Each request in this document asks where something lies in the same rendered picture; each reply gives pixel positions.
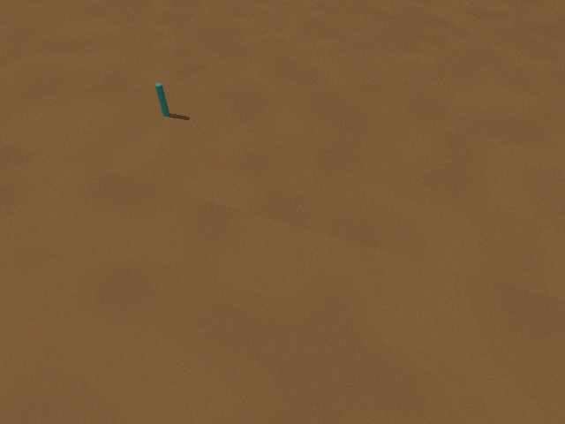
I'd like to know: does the can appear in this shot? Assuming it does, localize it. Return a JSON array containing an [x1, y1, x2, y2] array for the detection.
[[154, 83, 170, 117]]

